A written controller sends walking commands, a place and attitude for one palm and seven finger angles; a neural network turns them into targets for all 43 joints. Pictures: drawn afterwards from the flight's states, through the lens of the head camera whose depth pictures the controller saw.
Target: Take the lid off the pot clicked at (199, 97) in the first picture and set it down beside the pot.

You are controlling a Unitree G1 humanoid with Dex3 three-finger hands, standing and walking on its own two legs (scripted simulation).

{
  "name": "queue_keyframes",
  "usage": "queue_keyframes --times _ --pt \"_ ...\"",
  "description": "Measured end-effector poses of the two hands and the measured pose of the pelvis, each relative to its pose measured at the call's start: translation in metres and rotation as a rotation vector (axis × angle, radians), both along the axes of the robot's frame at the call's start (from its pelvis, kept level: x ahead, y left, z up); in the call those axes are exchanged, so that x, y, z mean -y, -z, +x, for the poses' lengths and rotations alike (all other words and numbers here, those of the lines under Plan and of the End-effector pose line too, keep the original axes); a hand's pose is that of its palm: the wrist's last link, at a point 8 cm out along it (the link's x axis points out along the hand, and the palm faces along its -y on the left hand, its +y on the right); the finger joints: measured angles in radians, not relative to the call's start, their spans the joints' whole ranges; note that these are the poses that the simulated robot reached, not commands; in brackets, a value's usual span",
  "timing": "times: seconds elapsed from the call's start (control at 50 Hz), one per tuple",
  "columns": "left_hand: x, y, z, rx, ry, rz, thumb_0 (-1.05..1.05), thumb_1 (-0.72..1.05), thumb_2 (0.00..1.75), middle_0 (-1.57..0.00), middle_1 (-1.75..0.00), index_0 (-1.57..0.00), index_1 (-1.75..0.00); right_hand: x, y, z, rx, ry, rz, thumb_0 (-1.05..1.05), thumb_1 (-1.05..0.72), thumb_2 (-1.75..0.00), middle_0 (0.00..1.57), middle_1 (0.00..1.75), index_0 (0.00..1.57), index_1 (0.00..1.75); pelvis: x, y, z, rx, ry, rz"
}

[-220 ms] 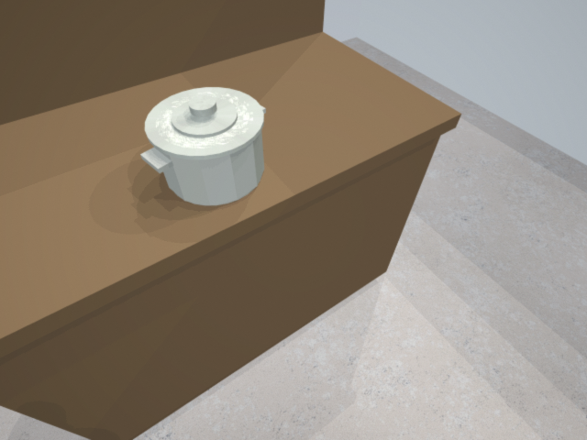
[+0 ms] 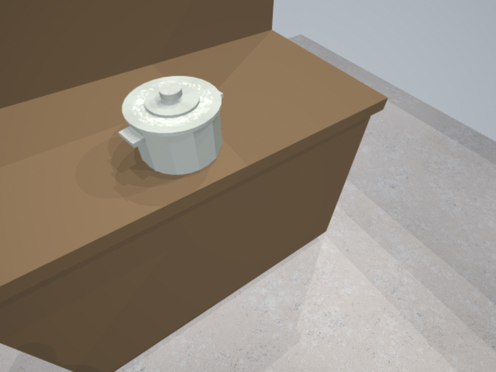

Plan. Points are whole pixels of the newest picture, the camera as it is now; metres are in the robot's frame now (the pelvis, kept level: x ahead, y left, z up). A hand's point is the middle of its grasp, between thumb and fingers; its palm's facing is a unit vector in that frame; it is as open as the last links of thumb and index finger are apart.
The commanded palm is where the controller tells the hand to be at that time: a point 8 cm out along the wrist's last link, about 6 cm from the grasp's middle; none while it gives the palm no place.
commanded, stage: look at it before walking up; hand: left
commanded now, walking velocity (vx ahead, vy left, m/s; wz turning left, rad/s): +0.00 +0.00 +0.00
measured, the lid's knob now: (170, 91) +0.59 +0.19 +0.14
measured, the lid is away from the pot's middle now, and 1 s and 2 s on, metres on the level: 0.00 0.00 0.00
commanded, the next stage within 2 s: walk to a spot facing it in 0.42 s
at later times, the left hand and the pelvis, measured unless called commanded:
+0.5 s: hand out of the picture +0.01 +0.17 -0.17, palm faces +0.03 -0.98 -0.21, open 7.4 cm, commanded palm none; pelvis +0.00 +0.00 +0.00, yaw +0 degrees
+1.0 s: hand out of the picture +0.06 +0.15 -0.16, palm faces -0.11 -0.94 -0.33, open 7.4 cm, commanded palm none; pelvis -0.01 -0.06 -0.01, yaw -12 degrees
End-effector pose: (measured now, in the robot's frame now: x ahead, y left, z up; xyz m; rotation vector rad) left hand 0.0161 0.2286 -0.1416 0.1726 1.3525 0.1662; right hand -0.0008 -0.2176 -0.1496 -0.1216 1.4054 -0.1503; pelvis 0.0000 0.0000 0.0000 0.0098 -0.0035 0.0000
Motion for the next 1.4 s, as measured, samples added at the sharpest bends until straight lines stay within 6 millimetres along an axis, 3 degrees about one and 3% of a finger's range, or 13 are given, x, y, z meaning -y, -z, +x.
queue_keyframes --times 0.7,0.82,0.92,1.06,1.18,1.4 --pt "0.004 0.005 -0.014 -0.057 -0.006 -0.009 0.00 0.91 0.89 -0.20 -0.30 -0.20 -0.30 0.005 0.003 -0.014 -0.008 0.054 -0.012 0.00 -0.91 -0.90 0.20 0.30 0.20 0.30 0.005 0.004 -0.006 -0.005 0.050 0.003" --pt "0.003 0.003 0.007 -0.056 0.059 0.046 0.00 0.91 0.89 -0.20 -0.30 -0.20 -0.30 0.027 0.014 -0.021 0.028 0.124 -0.011 0.00 -0.91 -0.90 0.20 0.30 0.20 0.30 0.021 0.013 -0.011 -0.009 0.130 0.041" --pt "0.018 -0.005 0.036 0.010 0.120 0.100 0.00 0.91 0.89 -0.20 -0.30 -0.20 -0.30 0.058 0.032 -0.024 0.032 0.164 0.003 0.00 -0.91 -0.90 0.20 0.30 0.21 0.30 0.044 0.022 -0.011 -0.008 0.172 0.032" --pt "0.051 -0.025 0.051 0.020 0.177 0.107 0.00 0.91 0.89 -0.20 -0.30 -0.20 -0.30 0.104 0.008 0.004 0.119 0.207 -0.031 0.00 -0.91 -0.90 0.20 0.30 0.20 0.30 0.069 0.003 -0.009 -0.021 0.254 0.055" --pt "0.077 -0.030 0.071 0.016 0.254 0.085 0.00 0.91 0.89 -0.20 -0.30 -0.20 -0.30 0.134 -0.008 0.028 0.219 0.267 -0.074 0.00 -0.91 -0.90 0.20 0.30 0.20 0.30 0.082 -0.005 -0.001 -0.031 0.336 0.064" --pt "0.097 -0.027 0.120 0.029 0.382 0.077 0.00 0.91 0.89 -0.20 -0.30 -0.20 -0.30 0.155 -0.021 0.041 0.279 0.369 -0.122 0.00 -0.91 -0.90 0.20 0.30 0.20 0.30 0.092 -0.004 0.020 -0.036 0.482 0.044"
